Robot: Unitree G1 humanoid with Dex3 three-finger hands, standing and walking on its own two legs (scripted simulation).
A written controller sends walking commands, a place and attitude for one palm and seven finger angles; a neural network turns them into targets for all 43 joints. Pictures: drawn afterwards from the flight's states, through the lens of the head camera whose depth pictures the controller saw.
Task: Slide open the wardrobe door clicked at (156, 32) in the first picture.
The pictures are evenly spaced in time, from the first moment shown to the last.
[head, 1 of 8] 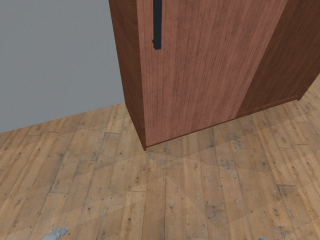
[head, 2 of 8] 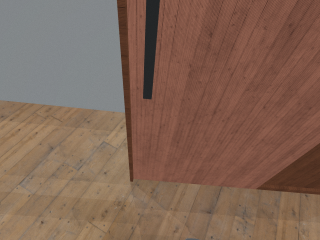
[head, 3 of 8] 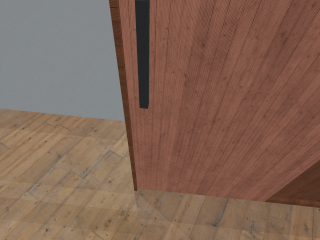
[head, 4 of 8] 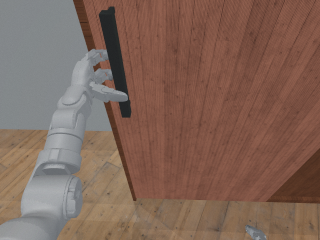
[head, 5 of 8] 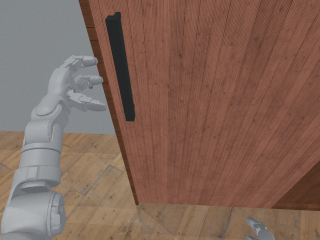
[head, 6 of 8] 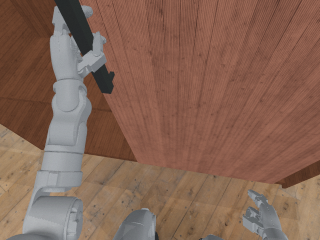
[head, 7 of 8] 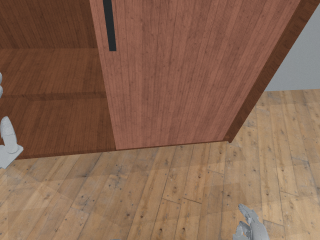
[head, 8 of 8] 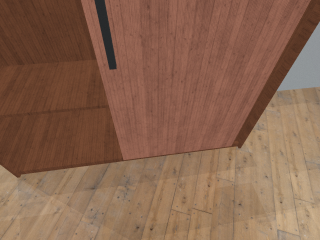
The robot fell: no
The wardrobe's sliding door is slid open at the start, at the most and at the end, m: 0.00 0.69 0.69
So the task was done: yes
